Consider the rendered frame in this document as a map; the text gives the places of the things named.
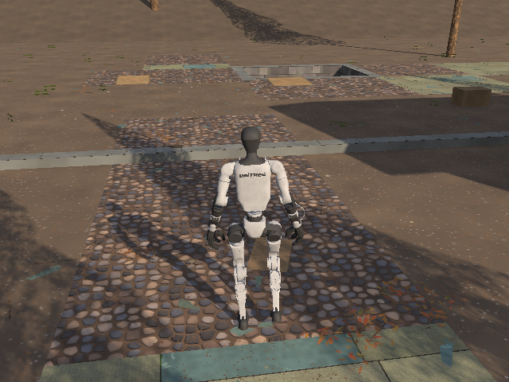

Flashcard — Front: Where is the humanoid robot torso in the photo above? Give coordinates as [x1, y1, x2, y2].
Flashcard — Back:
[234, 157, 271, 239]

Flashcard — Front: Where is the robot left hand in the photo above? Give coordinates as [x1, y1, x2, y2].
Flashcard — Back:
[206, 230, 225, 250]

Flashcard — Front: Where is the left robot forearm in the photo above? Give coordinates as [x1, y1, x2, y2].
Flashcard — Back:
[208, 194, 223, 232]

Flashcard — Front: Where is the right robot forearm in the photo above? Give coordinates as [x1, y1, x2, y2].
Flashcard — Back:
[284, 192, 301, 228]

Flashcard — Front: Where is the robot right hand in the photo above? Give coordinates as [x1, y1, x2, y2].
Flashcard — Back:
[286, 226, 304, 246]

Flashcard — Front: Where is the robot right upper arm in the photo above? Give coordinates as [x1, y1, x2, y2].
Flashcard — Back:
[269, 160, 292, 205]

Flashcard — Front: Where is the robot left upper arm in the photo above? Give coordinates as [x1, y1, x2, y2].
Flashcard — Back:
[216, 162, 235, 207]

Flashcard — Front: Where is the robot left thigh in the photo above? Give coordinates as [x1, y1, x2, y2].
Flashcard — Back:
[227, 223, 247, 281]

